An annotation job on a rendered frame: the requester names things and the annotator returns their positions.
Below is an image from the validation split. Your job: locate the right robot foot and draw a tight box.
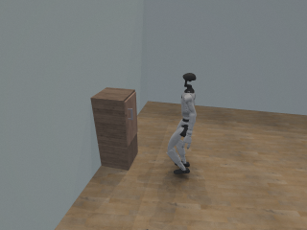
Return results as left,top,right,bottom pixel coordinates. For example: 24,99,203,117
175,161,190,167

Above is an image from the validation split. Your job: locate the left robot foot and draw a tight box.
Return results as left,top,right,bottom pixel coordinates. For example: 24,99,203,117
174,168,190,174

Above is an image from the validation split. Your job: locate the robot left upper arm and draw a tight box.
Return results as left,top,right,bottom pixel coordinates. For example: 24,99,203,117
184,93,197,117

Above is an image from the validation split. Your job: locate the robot foot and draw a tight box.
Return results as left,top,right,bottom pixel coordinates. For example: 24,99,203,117
174,168,190,174
175,161,190,167

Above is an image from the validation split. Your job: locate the left robot hand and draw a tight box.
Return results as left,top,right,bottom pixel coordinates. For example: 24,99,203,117
181,135,192,149

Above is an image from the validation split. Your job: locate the handle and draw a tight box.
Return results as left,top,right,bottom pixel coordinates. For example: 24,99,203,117
128,108,133,120

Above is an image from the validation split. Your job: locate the robot left forearm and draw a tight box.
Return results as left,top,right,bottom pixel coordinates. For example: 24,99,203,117
186,113,196,136

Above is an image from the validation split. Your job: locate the cupboard door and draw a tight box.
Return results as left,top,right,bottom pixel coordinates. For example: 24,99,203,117
124,91,138,146

